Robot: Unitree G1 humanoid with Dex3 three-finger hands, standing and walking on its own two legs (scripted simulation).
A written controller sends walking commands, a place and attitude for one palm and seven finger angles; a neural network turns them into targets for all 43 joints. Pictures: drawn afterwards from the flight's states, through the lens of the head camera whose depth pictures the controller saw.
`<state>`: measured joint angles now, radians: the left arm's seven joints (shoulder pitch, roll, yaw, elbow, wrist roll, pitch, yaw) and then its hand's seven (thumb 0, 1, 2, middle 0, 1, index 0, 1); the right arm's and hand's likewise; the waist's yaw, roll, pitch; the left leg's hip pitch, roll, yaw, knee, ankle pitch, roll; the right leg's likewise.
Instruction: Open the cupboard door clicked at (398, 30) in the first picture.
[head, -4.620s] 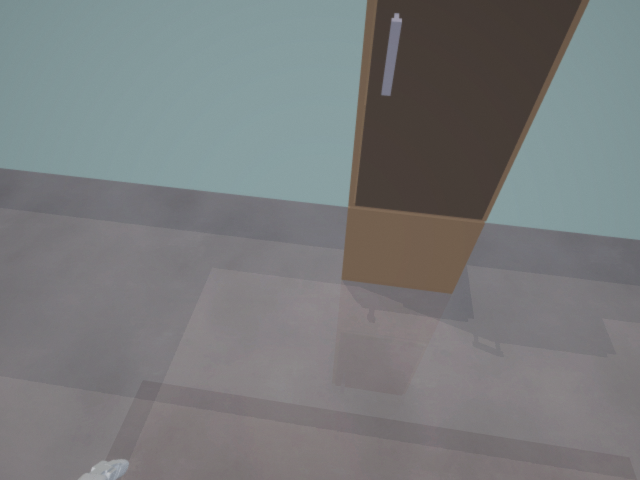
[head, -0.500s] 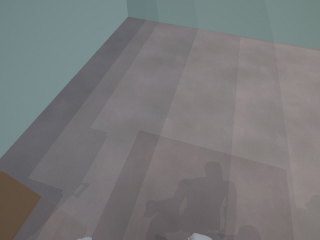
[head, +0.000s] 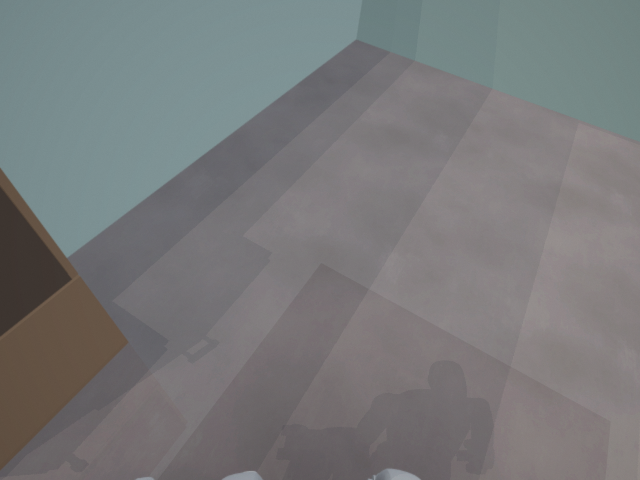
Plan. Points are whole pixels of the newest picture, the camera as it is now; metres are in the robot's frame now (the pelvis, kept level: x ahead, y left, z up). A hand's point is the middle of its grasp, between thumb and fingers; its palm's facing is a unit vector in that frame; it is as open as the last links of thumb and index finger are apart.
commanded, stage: turn to face it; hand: left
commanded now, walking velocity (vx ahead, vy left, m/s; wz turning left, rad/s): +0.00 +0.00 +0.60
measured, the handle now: out of the picture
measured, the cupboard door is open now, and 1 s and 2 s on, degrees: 0 0 0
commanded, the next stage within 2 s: take the last steps up to it in 1.58 s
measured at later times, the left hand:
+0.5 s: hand out of the picture +0.00 +0.17 -0.13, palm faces +0.33 -0.90 -0.28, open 7.3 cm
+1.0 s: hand out of the picture -0.17 +0.19 -0.17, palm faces +0.62 -0.75 -0.24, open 7.3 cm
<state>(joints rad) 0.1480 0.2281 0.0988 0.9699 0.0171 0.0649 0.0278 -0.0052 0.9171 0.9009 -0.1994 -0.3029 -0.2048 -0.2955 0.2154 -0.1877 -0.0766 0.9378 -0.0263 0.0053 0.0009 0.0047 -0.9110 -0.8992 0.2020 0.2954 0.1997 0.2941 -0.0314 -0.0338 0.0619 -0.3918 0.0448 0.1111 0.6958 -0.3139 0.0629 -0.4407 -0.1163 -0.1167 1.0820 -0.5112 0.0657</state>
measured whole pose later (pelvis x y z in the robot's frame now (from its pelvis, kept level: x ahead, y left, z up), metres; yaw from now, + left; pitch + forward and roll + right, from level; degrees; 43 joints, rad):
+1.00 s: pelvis -0.07 -0.01 +0.01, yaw +36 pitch +1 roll -1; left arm 0.23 0.27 0.08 0.95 0.01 0.07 0.02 0.00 0.91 0.90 -0.20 -0.30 -0.20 -0.30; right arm 0.12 -0.22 -0.06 0.89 -0.01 0.01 0.02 0.01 -0.91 -0.90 0.20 0.30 0.20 0.29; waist 0.01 -0.04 0.09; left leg -0.29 0.02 0.06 0.60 -0.33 0.04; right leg -0.44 -0.16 -0.10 1.08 -0.51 0.09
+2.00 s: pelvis -0.07 -0.02 +0.02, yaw +59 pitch -1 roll -1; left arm 0.41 0.21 0.05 1.12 0.02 0.04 0.00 0.00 0.91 0.90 -0.20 -0.30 -0.20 -0.30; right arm 0.22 -0.16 -0.03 1.00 -0.02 -0.02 0.00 0.01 -0.91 -0.90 0.20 0.30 0.20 0.29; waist 0.04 -0.05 -0.01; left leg -0.14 0.03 0.08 0.49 -0.33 0.02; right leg -0.34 -0.07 -0.11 0.84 -0.43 0.01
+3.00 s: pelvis +0.12 +0.17 +0.02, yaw +57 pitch +0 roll +0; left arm 0.23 0.16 0.05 1.05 0.01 0.04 0.03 0.00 0.92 0.90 -0.20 -0.30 -0.20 -0.30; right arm 0.09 -0.13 -0.04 1.00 -0.02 0.01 -0.04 0.00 -0.93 -0.90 0.21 0.30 0.20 0.29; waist 0.02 0.01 0.11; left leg -0.30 0.06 0.12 0.49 -0.18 0.01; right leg -0.34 -0.02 -0.04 0.88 -0.54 0.02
